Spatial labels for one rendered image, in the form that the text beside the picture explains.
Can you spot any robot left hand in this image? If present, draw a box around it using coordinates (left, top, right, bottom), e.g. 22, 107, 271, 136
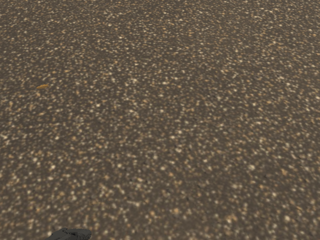
45, 227, 92, 240

